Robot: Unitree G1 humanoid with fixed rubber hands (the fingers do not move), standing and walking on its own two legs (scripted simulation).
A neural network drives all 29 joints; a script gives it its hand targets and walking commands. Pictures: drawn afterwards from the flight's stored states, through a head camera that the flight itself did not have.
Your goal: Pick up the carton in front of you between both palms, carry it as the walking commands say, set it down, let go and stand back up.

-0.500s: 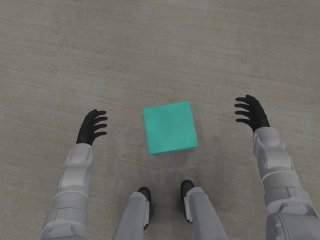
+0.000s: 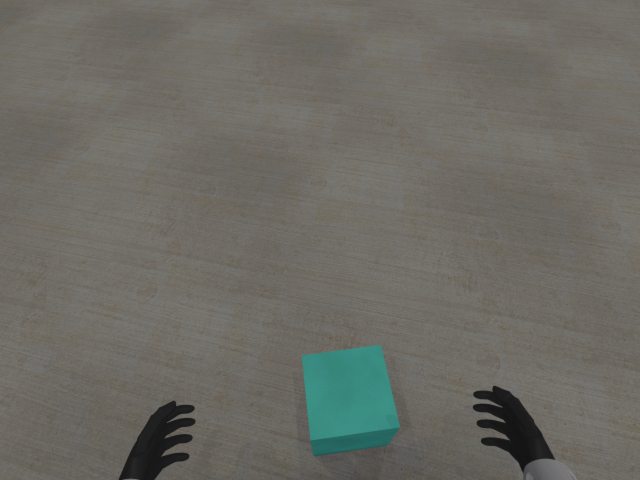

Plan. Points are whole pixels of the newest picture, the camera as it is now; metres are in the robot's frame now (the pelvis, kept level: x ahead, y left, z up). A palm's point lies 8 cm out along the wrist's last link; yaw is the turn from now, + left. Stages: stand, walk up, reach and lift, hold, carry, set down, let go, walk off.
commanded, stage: let go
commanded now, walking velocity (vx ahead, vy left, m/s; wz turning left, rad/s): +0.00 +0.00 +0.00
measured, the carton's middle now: (346, 402) +0.38 -0.04 -0.65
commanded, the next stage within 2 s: stand in 0.44 s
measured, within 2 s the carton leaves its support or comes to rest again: neither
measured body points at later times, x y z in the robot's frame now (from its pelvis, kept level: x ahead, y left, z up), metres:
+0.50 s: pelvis -0.01 +0.00 +0.00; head +0.00 +0.00 +0.45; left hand +0.17 +0.24 -0.08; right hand +0.16 -0.25 -0.09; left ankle -0.04 +0.12 -0.74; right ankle -0.01 -0.13 -0.74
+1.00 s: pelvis +0.01 +0.00 +0.00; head +0.01 +0.00 +0.45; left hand +0.14 +0.29 -0.11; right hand +0.14 -0.30 -0.10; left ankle -0.04 +0.12 -0.74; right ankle -0.01 -0.13 -0.74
